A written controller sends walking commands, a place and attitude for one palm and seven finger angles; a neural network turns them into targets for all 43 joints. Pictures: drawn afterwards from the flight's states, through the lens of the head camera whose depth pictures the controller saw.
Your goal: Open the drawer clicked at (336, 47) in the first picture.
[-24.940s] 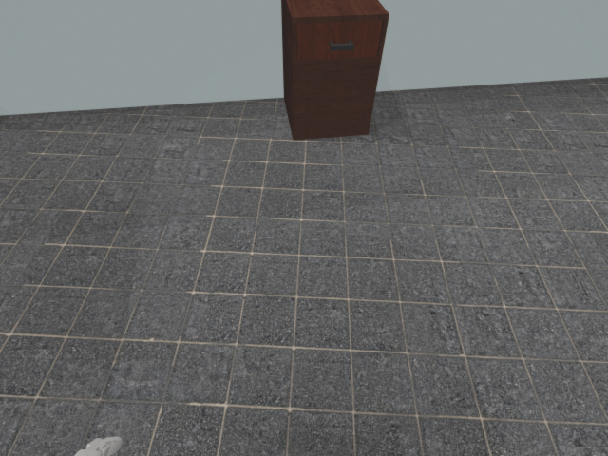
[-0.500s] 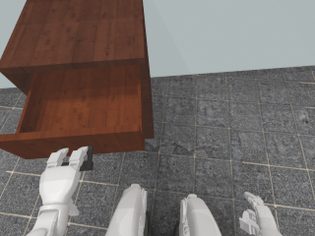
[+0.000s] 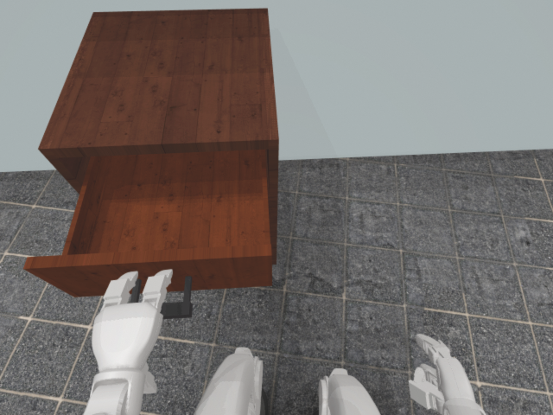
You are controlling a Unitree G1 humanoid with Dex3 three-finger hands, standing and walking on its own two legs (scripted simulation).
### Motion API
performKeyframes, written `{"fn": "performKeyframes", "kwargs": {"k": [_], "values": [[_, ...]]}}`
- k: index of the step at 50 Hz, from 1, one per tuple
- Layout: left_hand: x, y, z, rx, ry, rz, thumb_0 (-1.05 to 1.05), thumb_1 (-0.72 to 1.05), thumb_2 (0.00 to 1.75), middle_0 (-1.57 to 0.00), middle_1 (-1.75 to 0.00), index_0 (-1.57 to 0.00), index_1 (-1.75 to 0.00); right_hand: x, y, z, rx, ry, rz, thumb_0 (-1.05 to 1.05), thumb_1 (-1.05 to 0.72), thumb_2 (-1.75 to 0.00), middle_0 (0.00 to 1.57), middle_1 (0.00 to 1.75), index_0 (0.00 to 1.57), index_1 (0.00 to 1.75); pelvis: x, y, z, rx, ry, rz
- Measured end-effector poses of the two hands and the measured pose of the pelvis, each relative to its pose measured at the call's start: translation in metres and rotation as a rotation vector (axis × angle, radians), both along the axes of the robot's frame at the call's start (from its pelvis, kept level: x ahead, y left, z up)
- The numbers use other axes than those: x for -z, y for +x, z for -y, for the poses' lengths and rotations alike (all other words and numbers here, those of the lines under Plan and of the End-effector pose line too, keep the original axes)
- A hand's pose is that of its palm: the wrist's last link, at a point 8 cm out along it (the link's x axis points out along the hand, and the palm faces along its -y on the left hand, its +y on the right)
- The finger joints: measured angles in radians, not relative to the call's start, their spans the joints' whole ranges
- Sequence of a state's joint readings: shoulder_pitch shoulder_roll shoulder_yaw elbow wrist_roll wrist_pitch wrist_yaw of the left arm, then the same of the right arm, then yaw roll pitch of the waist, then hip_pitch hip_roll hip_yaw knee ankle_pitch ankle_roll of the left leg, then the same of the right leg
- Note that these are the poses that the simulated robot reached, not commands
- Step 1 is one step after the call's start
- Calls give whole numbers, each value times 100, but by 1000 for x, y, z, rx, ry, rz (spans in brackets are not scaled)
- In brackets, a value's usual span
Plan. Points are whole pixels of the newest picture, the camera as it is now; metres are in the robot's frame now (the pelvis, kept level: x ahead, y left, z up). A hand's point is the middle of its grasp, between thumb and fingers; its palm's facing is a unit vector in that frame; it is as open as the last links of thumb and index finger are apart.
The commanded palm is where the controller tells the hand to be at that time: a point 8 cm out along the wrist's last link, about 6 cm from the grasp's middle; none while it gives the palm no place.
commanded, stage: lift the hand off the handle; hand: left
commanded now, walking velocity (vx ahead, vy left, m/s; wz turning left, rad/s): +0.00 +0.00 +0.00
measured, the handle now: (161, 297) +0.30 +0.24 -0.12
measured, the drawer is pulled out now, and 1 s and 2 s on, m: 0.22 0.22 0.22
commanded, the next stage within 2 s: draw the hand back to the body in 1.74 s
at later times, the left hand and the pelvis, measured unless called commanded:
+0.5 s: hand (131, 310) +0.25 +0.24 -0.03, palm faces +0.04 -0.07 -1.00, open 15.7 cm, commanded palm +0.23 +0.22 +0.03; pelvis +0.00 +0.01 +0.03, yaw +0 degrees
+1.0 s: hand (124, 310) +0.24 +0.23 +0.01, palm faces -0.01 -0.08 -1.00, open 16.1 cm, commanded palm +0.23 +0.22 +0.07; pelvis +0.03 -0.01 +0.05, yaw +1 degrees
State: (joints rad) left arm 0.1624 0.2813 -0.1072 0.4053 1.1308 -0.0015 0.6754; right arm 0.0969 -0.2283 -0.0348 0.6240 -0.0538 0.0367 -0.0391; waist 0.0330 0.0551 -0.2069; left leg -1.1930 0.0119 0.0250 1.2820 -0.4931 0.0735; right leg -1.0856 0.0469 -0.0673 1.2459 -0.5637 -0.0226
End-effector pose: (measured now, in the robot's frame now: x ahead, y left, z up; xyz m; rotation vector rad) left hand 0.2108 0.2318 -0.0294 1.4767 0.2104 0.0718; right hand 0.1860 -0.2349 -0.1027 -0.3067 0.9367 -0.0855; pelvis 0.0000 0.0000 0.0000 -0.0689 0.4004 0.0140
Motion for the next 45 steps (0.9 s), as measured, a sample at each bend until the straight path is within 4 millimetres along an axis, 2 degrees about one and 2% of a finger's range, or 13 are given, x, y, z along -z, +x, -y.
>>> {"fn": "performKeyframes", "kwargs": {"k": [9, 20, 26, 31, 38, 45], "values": [[-14, 0, -1, -6, -10, 7, 0, -48, 30, -32, -37, -35, -39, -17, 4, -5, 0, -2, 21, 0, -91, -90, 20, 30, 20, 30, -10, 2, -6, -2, -2, 28], [-31, 1, -3, -13, -5, 15, 0, -48, 30, -31, -37, -35, -39, -24, 1, -16, -8, 38, 24, 0, -91, -90, 20, 30, 20, 30, -20, 3, -6, -4, 3, 58], [-62, 21, -4, -42, 36, 127, 0, -49, 30, -25, -34, -26, -34, -27, -3, -15, -3, 62, 11, 1, -91, -90, 20, 30, 20, 30, -27, 4, -5, -5, 8, 77], [-72, 32, 2, -84, 26, 61, 0, -48, 30, -20, -32, -21, -32, -39, -7, -13, 27, 91, -2, 1, -91, -90, 20, 30, 20, 30, -40, 9, -3, 7, 20, 100], [-79, 21, 13, -24, -5, 14, 0, -48, 30, -18, -30, -18, -30, -56, -7, 1, 45, 77, 10, 1, -91, -90, 20, 30, 20, 30, -52, 20, 1, 18, 30, 118], [-87, 9, 3, -63, 24, 53, 0, -49, 30, -18, -30, -18, -30, -56, 7, 13, 27, 61, 13, 1, -91, -90, 20, 30, 20, 30, -51, 26, 6, 10, 34, 123]]}}
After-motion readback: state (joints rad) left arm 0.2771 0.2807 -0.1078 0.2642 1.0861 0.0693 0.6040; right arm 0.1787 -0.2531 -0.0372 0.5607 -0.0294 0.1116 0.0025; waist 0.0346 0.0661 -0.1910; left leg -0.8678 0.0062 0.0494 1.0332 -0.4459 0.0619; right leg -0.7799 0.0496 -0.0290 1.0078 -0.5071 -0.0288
